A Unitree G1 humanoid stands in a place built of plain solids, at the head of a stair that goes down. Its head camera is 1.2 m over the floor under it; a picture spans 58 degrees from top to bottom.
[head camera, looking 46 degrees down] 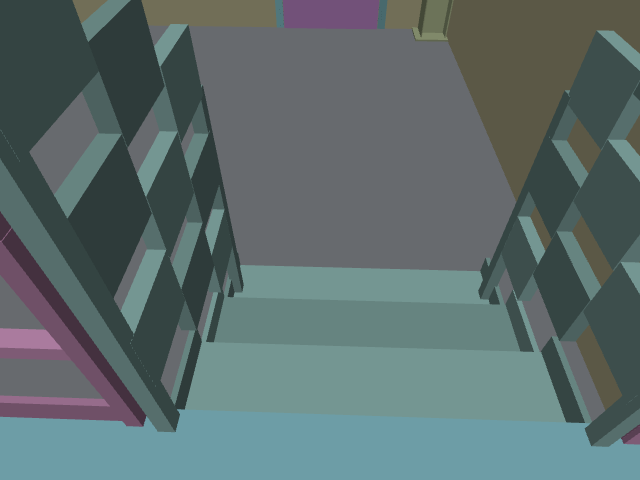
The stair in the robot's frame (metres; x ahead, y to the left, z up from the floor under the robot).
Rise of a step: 0.14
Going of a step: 0.30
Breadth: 1.22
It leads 2 degrees to the right of straight ahead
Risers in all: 4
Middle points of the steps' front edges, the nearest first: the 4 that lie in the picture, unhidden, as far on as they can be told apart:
0.48 -0.16 0.00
0.78 -0.17 -0.14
1.08 -0.18 -0.28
1.38 -0.19 -0.43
